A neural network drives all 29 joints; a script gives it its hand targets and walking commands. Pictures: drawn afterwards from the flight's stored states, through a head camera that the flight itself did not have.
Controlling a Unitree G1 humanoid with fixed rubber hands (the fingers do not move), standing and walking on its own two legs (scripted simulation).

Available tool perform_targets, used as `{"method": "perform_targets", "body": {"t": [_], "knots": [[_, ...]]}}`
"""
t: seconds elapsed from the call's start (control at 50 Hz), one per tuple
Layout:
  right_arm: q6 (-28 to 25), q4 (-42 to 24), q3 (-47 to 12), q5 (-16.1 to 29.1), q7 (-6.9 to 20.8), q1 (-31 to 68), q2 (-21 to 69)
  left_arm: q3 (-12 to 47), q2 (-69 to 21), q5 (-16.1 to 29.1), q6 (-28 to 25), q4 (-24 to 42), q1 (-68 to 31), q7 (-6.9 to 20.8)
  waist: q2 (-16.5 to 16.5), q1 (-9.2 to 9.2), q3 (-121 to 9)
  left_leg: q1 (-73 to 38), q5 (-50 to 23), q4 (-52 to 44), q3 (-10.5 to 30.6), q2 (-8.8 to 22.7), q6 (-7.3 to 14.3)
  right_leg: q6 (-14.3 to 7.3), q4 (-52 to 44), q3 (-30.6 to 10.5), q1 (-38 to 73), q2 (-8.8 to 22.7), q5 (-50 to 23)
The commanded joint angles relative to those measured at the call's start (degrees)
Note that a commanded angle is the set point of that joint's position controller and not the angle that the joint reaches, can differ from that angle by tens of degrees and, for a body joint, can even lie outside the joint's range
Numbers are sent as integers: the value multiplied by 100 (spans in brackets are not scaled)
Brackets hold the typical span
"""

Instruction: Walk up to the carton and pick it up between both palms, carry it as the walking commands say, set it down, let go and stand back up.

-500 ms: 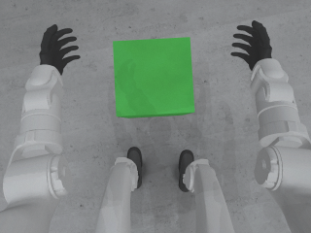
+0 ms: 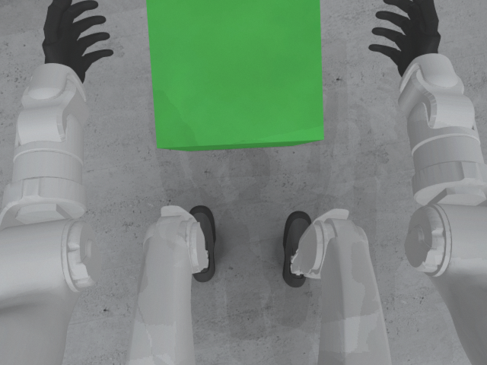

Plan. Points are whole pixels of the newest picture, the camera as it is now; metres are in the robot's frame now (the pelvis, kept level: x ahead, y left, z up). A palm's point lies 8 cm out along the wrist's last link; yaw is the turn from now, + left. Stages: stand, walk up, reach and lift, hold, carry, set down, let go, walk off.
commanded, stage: reach and lift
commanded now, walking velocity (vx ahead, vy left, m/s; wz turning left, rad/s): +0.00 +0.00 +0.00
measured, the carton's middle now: (237, 82) +0.54 +0.04 -0.37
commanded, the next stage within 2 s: none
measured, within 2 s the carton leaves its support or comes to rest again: neither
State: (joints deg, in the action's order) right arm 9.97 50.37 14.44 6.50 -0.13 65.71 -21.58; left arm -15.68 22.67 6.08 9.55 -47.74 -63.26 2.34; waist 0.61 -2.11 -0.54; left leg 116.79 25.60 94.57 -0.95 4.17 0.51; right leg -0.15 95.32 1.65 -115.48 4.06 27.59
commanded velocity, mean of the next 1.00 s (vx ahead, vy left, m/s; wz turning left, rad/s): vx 0.00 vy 0.00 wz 0.00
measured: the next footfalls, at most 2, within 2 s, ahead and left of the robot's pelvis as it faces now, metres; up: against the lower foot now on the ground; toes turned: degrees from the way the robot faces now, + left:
none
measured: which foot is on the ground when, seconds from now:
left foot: down 0.00-1.00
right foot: down 0.00-1.00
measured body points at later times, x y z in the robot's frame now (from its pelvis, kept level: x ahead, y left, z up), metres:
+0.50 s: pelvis -0.01 +0.00 -0.11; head +0.34 +0.01 +0.16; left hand +0.51 +0.25 -0.27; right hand +0.53 -0.19 -0.27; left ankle +0.11 +0.13 -0.48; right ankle +0.10 -0.13 -0.48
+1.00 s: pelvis -0.02 +0.00 -0.14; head +0.34 +0.01 +0.13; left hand +0.51 +0.24 -0.31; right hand +0.53 -0.18 -0.31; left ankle +0.11 +0.13 -0.48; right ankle +0.10 -0.13 -0.48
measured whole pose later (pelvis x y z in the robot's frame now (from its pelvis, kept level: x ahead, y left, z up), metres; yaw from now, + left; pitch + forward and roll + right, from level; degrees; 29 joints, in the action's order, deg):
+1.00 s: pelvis -0.02 +0.00 -0.14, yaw +0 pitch +35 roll -1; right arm 2.1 64.5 2.6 16.1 -6.1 77.7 -22.9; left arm -3.7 24.9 16.6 1.7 -63.8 -76.4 -4.8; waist 0.7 -2.2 20.1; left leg 128.5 30.7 124.3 1.0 4.3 0.6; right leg -0.3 125.1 0.4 -126.7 3.7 33.1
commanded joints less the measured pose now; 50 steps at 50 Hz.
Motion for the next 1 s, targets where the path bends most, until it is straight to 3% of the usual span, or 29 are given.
{"method": "perform_targets", "body": {"t": [0.0,0.16,0.56,0.74,0.98], "knots": [[-104,-488,19,80,-69,1505,-857,-57,1001,89,-121,451,-1397,-51,57,-105,-6170,-3434,-1470,-326,-194,-652,-153,103,-416,110,2934,-694,-1192],[-276,-55,-124,167,-209,1767,-825,94,1065,206,-303,-76,-1675,-134,77,-92,-5675,-2846,-1223,434,-147,-556,-93,105,377,93,2465,-605,-951],[-762,554,-761,795,-525,2428,-986,796,1222,852,-779,-651,-2448,-592,-114,-43,-5059,-2701,-1225,1868,-12,-431,-154,61,1820,52,1995,-461,-966],[-795,747,-1093,1035,-573,2509,-934,1121,1102,1135,-793,-877,-2521,-666,-110,-45,-5180,-2751,-1210,2097,-61,-393,-160,56,2046,90,2169,-473,-995],[-913,894,-1115,975,-621,2572,-885,1095,1052,1066,-911,-1133,-2603,-738,-40,-101,-4665,-2395,-1149,2042,-17,-427,-153,69,2007,64,1800,-538,-890]]}}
